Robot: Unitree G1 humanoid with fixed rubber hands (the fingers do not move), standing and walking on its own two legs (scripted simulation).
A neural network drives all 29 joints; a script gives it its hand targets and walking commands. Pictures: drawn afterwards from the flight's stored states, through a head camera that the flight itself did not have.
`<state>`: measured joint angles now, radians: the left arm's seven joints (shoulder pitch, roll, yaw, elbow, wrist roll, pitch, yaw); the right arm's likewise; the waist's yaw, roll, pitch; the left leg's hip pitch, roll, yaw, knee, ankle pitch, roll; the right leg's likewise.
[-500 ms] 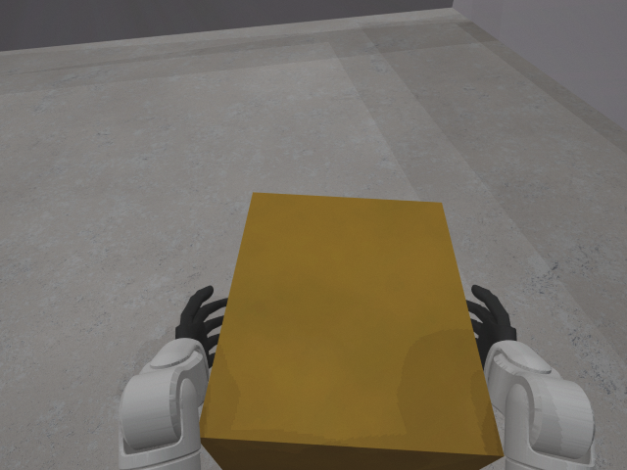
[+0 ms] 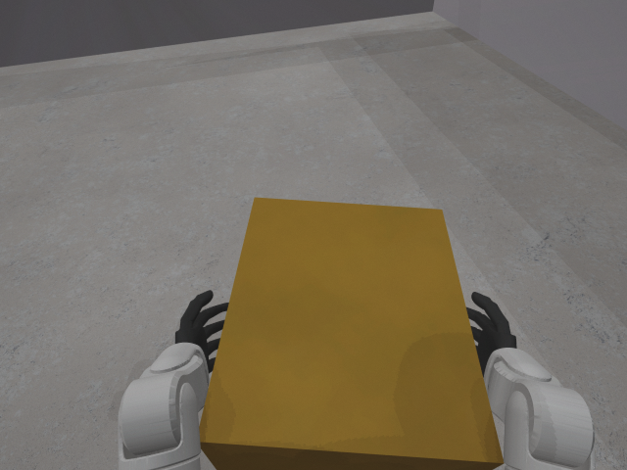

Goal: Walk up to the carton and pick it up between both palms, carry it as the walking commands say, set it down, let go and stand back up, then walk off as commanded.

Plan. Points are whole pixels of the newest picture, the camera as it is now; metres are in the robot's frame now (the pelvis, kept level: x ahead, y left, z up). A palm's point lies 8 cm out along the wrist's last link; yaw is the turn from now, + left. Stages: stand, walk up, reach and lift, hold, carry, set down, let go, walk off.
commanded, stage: carry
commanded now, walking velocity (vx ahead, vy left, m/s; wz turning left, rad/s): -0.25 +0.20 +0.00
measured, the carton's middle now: (338, 351) +0.28 +0.00 +0.00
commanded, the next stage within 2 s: none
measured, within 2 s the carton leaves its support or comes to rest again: neither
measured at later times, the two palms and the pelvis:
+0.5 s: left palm out of the picture +0.11 +0.29 +0.07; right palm out of the picture +0.11 -0.05 +0.07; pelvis -0.13 +0.12 +0.00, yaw +0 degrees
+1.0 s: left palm out of the picture +0.01 +0.42 +0.06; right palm out of the picture +0.00 +0.08 +0.07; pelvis -0.24 +0.26 +0.00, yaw -1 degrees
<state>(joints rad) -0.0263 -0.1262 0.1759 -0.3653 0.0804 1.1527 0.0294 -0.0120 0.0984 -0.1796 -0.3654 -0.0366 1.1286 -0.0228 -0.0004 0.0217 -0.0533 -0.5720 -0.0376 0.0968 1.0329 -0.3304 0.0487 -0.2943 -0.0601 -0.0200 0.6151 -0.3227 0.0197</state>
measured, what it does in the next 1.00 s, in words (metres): steps to the left: left foot, then right foot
